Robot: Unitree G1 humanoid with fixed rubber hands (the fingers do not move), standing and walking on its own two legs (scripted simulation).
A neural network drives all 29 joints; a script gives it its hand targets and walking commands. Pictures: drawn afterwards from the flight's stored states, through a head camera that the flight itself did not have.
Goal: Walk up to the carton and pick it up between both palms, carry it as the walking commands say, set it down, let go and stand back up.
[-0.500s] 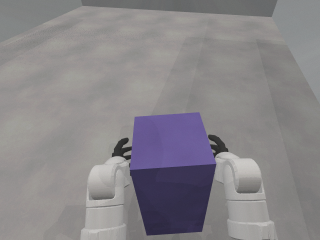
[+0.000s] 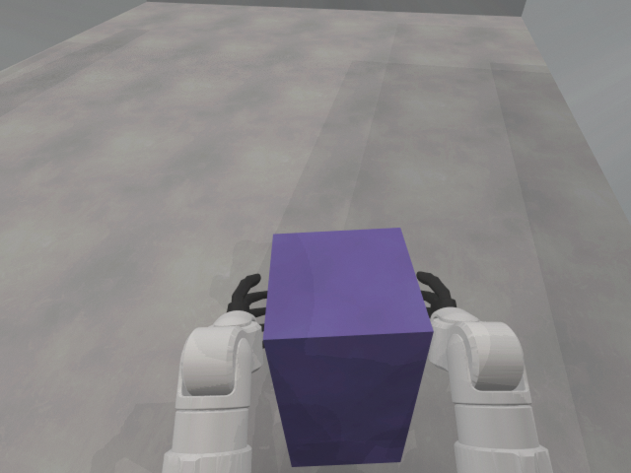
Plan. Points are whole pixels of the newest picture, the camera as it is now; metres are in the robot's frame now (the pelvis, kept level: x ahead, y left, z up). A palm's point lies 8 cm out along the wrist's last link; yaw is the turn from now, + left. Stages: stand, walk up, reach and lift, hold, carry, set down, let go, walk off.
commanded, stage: carry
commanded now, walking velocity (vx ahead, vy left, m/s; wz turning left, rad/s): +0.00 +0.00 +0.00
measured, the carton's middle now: (341, 356) +0.28 -0.01 +0.02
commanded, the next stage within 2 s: hold in 1.42 s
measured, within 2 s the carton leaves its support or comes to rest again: neither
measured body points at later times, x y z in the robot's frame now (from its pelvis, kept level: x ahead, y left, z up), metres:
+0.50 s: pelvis -0.05 +0.00 -0.03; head -0.07 +0.00 +0.42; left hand +0.25 +0.12 +0.06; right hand +0.24 -0.13 +0.05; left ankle +0.13 +0.12 -0.72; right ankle +0.03 -0.08 -0.73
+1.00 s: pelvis -0.10 -0.01 -0.01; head -0.11 +0.00 +0.44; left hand +0.20 +0.11 +0.07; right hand +0.20 -0.14 +0.07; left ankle +0.01 +0.09 -0.73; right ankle +0.00 -0.10 -0.73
